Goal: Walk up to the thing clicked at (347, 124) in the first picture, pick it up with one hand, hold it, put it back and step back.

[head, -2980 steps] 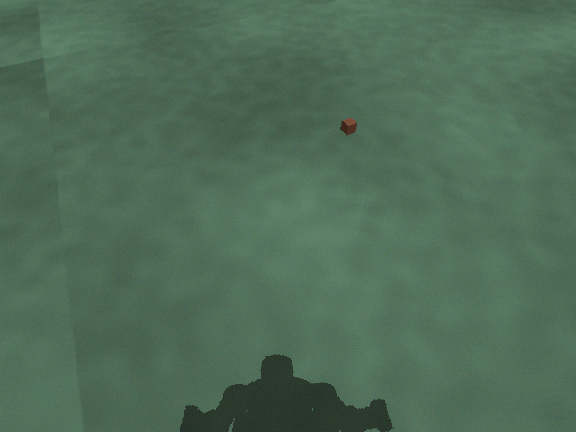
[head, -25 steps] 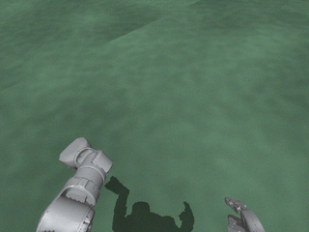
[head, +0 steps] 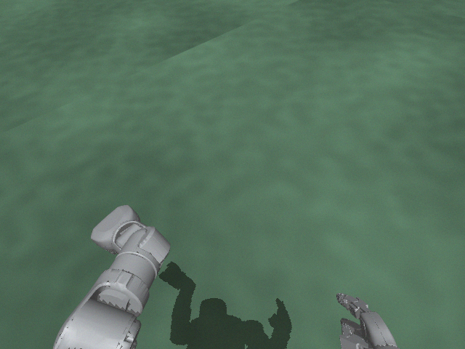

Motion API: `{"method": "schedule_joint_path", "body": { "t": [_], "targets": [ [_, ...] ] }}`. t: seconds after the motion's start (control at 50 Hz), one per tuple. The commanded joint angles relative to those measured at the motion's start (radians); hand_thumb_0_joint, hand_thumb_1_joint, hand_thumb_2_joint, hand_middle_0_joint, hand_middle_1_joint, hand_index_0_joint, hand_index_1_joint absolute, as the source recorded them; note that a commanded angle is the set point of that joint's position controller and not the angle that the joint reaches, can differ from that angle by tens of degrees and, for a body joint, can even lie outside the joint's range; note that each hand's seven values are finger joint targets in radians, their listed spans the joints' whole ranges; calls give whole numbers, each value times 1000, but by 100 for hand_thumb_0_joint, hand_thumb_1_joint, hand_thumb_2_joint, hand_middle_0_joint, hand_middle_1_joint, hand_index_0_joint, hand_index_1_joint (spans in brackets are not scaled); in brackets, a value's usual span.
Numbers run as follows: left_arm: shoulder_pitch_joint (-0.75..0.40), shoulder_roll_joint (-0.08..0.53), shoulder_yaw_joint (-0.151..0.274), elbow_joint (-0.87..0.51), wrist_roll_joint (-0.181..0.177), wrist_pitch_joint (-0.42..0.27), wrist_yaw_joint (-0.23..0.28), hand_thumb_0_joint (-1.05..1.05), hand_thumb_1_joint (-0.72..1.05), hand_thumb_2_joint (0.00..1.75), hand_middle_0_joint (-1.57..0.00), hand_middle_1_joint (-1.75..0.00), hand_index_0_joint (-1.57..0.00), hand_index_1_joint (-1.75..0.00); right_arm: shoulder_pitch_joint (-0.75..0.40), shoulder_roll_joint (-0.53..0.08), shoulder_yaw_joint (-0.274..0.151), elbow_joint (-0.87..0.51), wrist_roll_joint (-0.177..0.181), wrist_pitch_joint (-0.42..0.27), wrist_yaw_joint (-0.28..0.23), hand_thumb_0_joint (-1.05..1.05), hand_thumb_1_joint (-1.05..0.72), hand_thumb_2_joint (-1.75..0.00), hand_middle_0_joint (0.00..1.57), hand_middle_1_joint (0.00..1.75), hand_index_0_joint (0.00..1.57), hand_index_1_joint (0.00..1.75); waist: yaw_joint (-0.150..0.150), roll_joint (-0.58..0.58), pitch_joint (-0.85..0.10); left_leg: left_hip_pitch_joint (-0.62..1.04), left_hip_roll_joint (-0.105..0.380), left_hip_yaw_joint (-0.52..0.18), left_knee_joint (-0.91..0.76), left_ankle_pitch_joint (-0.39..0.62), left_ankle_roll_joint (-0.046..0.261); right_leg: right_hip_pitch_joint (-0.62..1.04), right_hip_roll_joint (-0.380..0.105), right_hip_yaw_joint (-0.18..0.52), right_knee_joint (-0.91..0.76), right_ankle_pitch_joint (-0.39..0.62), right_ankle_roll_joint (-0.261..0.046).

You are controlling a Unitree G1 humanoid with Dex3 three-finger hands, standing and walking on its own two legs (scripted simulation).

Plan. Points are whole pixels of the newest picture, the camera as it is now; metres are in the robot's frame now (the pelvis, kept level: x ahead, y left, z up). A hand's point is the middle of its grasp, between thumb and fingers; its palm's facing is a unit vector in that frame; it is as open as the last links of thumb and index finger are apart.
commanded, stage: crouch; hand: left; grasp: from above
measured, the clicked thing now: (139, 248) +0.33 +0.22 -0.07
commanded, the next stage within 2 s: lower in 1.94 s
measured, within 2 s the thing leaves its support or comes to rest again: neither
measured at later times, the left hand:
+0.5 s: hand (150, 270) +0.32 +0.22 -0.14, palm faces -0.42 -0.25 -0.87, open 9.6 cm
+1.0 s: hand (185, 273) +0.40 +0.19 -0.39, palm faces -0.23 -0.36 -0.91, open 9.6 cm
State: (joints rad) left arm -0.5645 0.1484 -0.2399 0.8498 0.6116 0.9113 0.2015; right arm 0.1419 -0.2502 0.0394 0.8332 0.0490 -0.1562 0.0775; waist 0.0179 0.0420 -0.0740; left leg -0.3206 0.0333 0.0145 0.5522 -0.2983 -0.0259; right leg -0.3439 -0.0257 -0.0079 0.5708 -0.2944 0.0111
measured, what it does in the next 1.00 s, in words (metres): lowers itself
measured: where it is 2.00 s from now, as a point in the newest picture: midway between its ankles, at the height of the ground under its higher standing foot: outside the picture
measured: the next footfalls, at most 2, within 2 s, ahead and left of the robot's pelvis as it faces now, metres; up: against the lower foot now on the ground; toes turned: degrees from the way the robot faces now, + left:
none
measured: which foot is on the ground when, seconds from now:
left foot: down 0.00-1.00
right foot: down 0.00-1.00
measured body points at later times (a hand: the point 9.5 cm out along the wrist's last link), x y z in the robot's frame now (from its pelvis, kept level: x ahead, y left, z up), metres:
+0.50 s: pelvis -0.03 +0.00 -0.04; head +0.06 +0.02 +0.40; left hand +0.34 +0.23 -0.09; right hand +0.06 -0.26 -0.16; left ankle -0.01 +0.14 -0.73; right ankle +0.00 -0.13 -0.73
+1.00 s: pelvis -0.09 +0.01 -0.27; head +0.13 +0.01 +0.12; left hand +0.41 +0.20 -0.34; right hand -0.08 -0.24 -0.41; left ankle -0.01 +0.14 -0.73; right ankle +0.00 -0.13 -0.73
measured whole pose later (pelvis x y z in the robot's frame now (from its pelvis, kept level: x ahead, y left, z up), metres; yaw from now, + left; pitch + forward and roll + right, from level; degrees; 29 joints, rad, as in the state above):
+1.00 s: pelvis -0.09 +0.01 -0.27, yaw -3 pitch +37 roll -3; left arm -1.18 0.44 0.20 1.56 0.72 0.48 0.59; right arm 0.15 -0.21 0.02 0.91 -0.11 -0.19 0.16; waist -0.27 0.06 -0.16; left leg -1.88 0.06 -0.07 1.87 -0.64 -0.03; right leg -1.87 0.01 -0.02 1.81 -0.58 0.02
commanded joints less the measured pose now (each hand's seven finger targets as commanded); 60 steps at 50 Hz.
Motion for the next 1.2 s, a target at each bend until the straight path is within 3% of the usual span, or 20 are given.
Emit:
{"method": "schedule_joint_path", "body": {
  "t": [0.0,0.02,0.08,0.1,0.12,0.18,0.28,0.38,0.48,0.6,0.66,0.68,0.7,0.76,0.84,0.88,0.92,1.02,1.12,1.18],
  "targets": [
    [-403,149,11,-127,85,-14,29,0,52,90,-93,-74,-90,-77,-86,-117,-36,-132,10,-53,-2,0,-89,-90,20,30,20,30,-12,-85,-270,77,-49,19,-42,302,40,141,43,-12,-59,310,-11],
    [-414,150,10,-168,83,-22,26,0,59,93,-93,-70,-92,-72,-90,-115,-39,-134,11,-54,-2,0,-84,-88,20,30,20,30,-3,-61,-280,82,-49,19,-43,310,37,143,42,-11,-56,313,-13],
    [-376,122,3,-107,81,-33,20,0,60,76,-99,-67,-99,-66,-74,-115,-41,-129,8,-56,-2,0,-87,-89,20,30,20,30,-18,-95,-253,69,-46,18,-36,313,40,130,41,-12,-55,323,-10],
    [-387,158,19,-105,86,-44,24,0,61,79,-97,-66,-97,-65,-56,-122,-44,-132,7,-56,-4,0,-86,-89,20,30,20,30,-15,-81,-247,64,-49,23,-36,299,40,122,38,-11,-60,306,-11],
    [-354,132,8,-60,90,-53,22,0,59,81,-96,-65,-96,-65,-57,-120,-42,-129,7,-59,-3,0,-86,-89,20,30,20,30,-26,-103,-225,49,-46,18,-35,292,40,112,40,-9,-56,299,-10],
    [-383,143,15,-32,105,-104,29,0,63,77,-97,-67,-98,-66,-17,-122,-52,-118,3,-61,-5,0,-86,-89,20,30,20,30,-36,-109,-225,35,-47,20,-20,270,41,89,35,-5,-54,286,-7],
    [-415,160,24,79,152,-232,68,0,61,71,-98,-62,-99,-61,69,-131,-67,-95,-6,-72,-7,0,-87,-89,20,30,20,30,-81,-99,-218,-27,-43,25,40,238,37,5,33,3,-8,254,-10],
    [-443,174,69,198,210,-361,146,0,72,64,-103,-63,-106,-60,132,-141,-91,-79,-28,-59,-6,0,-88,-89,20,30,20,30,-117,-85,-266,-216,-35,27,227,204,30,-170,31,7,157,234,-14],
    [-584,180,134,295,242,-430,280,0,79,61,-110,-61,-113,-58,155,-141,-106,-74,-69,-44,9,0,-89,-89,20,30,20,30,-141,11,-411,-449,-23,25,456,126,3,-428,38,1,401,156,-30],
    [-750,247,248,488,183,-409,443,0,71,60,-111,-57,-112,-56,155,-162,-110,-30,-110,-56,26,0,-89,-90,20,30,20,30,-162,84,-563,-676,-4,-21,664,-11,-11,-761,58,-42,644,1,-53],
    [-862,266,299,548,136,-387,503,0,70,54,-112,-51,-113,-50,146,-172,-104,0,-128,-63,39,0,-89,-90,20,30,20,30,-195,121,-657,-759,1,-48,753,-41,-16,-891,59,-51,755,-22,-55],
    [-887,305,322,567,128,-380,516,0,68,54,-112,-50,-112,-50,142,-176,-102,9,-131,-63,41,0,-90,-90,20,30,20,30,-195,127,-670,-808,-2,-41,788,-54,-12,-913,58,-48,772,-33,-52],
    [-908,298,334,588,104,-381,522,0,70,55,-112,-51,-113,-51,141,-180,-105,20,-135,-64,46,0,-90,-90,20,30,20,30,-219,113,-686,-846,-1,-46,816,-76,-10,-934,57,-52,796,-46,-49],
    [-990,351,364,593,77,-399,520,0,69,60,-114,-53,-113,-53,149,-187,-102,45,-142,-65,54,0,-90,-90,20,30,20,30,-251,138,-743,-944,-5,-33,896,-147,-1,-970,56,-57,856,-106,-37],
    [-1044,443,389,555,89,-421,476,0,75,63,-119,-56,-119,-56,178,-191,-94,57,-144,-59,67,0,-91,-90,20,30,20,30,-294,142,-827,-1047,-6,-16,1030,-151,10,-976,52,-48,929,-101,-26],
    [-1148,514,392,483,125,-439,458,0,76,67,-120,-59,-120,-59,201,-206,-95,61,-147,-57,70,0,-91,-90,20,30,20,30,-301,190,-865,-1085,-4,-11,1088,-144,12,-1002,51,-47,977,-86,-28],
    [-1134,565,404,514,164,-445,444,0,77,65,-120,-60,-121,-60,203,-202,-84,62,-150,-54,76,0,-91,-90,20,30,20,30,-299,210,-837,-1142,-4,-16,1126,-176,17,-1052,51,-54,1022,-122,-33],
    [-1094,590,406,597,215,-446,400,0,75,63,-118,-60,-119,-59,233,-195,-72,61,-156,-55,95,0,-91,-91,20,30,20,30,-319,186,-793,-1306,-9,-13,1238,-210,35,-1137,53,-45,1092,-157,-29],
    [-1114,530,382,633,210,-444,362,0,68,59,-114,-59,-115,-58,262,-203,-87,54,-154,-75,112,0,-92,-91,20,30,20,30,-350,176,-779,-1357,-12,-20,1299,-220,39,-1213,58,-61,1152,-166,-27],
    [-1176,534,381,618,212,-447,345,0,64,60,-109,-61,-111,-59,277,-229,-93,58,-154,-84,118,0,-91,-91,20,30,20,30,-361,223,-790,-1340,-8,-38,1313,-208,31,-1282,57,-81,1216,-156,-36]
  ]
}}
